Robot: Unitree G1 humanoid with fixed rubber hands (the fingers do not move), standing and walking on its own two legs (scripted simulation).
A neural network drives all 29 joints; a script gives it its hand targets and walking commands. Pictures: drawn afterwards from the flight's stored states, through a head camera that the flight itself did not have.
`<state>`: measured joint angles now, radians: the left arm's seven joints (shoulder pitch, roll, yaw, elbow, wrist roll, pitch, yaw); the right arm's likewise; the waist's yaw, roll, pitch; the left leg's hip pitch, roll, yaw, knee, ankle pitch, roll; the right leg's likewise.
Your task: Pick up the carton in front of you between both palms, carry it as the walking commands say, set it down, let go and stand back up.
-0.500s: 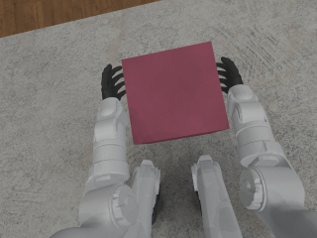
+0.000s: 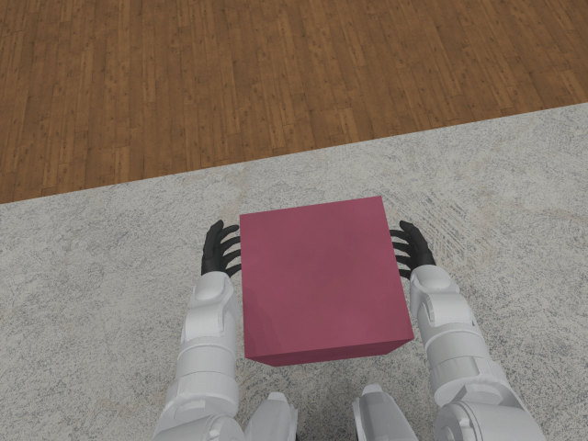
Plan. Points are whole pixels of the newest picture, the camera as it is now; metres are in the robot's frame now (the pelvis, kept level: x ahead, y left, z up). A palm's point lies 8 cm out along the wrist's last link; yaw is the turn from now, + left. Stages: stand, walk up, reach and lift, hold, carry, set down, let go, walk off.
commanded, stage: reach and lift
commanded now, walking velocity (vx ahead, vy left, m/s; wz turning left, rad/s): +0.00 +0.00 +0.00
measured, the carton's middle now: (321, 292) +0.35 -0.01 -0.11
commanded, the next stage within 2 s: hold in 1.48 s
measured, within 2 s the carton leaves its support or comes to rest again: neither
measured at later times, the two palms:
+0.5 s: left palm (172, 235) +0.34 +0.15 +0.12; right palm (446, 249) +0.32 -0.15 +0.10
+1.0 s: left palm (173, 233) +0.34 +0.14 +0.14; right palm (456, 249) +0.31 -0.15 +0.11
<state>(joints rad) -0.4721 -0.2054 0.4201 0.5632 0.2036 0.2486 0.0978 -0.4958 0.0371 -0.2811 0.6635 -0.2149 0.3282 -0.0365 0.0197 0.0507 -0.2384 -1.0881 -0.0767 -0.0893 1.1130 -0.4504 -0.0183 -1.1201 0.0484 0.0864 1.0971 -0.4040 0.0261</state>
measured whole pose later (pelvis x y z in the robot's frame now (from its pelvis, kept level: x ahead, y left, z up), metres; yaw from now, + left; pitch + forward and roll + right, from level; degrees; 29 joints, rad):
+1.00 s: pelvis +0.02 +0.00 +0.09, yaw +0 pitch -4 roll +0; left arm -0.43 -0.21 0.39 0.45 0.36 0.56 0.00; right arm -0.33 0.16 -0.30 0.41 -0.32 0.65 -0.03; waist 0.00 0.03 0.02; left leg -0.16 -0.03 -0.12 0.47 -0.24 -0.01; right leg -0.18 0.03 0.08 0.45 -0.19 0.01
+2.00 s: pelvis +0.02 +0.00 +0.10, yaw +0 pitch -8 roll +0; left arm -0.38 -0.19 0.33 0.36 0.33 0.70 -0.01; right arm -0.28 0.16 -0.23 0.31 -0.32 0.80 -0.01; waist 0.01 0.03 -0.01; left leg -0.04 -0.03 -0.12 0.40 -0.21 -0.01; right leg -0.07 0.03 0.08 0.38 -0.17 0.01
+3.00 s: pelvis +0.39 +0.04 +0.10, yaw +7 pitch +5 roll +0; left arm -0.09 -0.13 0.04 -0.49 0.06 1.23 0.22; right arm -0.08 0.13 -0.04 -0.49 -0.05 1.24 -0.20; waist 0.04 -0.02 -0.12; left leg -0.55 0.08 0.16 0.63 -0.21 -0.01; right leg -0.11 -0.06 -0.23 0.32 -0.29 0.01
